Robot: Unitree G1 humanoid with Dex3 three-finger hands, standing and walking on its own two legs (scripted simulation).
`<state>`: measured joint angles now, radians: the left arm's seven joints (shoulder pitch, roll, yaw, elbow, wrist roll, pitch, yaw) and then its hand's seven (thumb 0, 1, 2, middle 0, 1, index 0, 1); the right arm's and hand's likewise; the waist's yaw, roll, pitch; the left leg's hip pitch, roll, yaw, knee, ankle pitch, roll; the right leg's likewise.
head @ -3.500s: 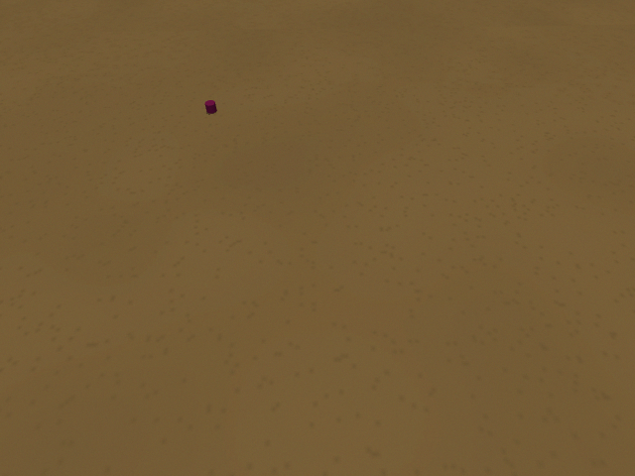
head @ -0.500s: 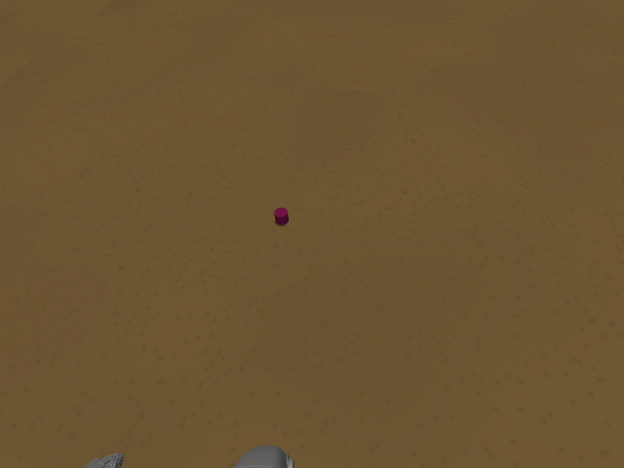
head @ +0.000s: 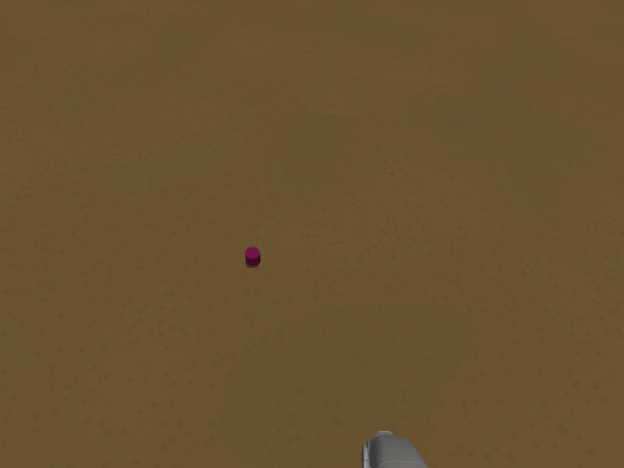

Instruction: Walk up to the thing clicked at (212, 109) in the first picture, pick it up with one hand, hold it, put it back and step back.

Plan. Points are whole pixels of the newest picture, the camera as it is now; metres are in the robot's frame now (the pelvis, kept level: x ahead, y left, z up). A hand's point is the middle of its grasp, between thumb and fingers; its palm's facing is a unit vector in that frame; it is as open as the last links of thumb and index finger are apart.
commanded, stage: walk up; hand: left
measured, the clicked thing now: (252, 256) +0.96 +0.22 -0.75
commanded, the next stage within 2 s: none
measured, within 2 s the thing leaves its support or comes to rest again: neither
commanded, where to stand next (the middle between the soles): +0.64 -0.01 m, yaw +2 degrees
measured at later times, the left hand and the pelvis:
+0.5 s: hand (167, 387) +0.25 +0.23 -0.13, palm faces +0.01 -0.93 -0.37, open 7.4 cm; pelvis +0.20 -0.04 +0.00, yaw +1 degrees
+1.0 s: hand (178, 284) +0.44 +0.26 -0.14, palm faces -0.06 -0.94 -0.34, open 7.4 cm; pelvis +0.38 -0.01 +0.00, yaw +0 degrees
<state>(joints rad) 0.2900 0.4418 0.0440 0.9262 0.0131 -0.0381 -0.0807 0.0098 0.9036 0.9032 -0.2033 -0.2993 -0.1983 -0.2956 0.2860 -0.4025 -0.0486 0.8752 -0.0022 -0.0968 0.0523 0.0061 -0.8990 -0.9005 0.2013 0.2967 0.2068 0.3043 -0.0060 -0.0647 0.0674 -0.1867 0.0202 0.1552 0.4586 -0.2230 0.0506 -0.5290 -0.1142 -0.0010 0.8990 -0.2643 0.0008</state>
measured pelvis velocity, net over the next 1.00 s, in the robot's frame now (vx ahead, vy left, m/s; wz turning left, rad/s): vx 0.38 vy -0.01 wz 0.01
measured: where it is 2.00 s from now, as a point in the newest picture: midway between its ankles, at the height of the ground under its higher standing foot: (314, 345)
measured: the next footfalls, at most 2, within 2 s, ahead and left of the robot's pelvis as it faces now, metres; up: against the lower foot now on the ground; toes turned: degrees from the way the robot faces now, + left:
right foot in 0.20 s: +0.23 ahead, -0.17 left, +0.00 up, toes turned -5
left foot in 0.60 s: +0.39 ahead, +0.10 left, +0.00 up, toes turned +8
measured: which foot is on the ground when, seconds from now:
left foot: down 0.00-0.22, up 0.24-0.58, down 0.60-1.00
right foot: up 0.00-0.18, down 0.20-0.64, up 0.66-1.00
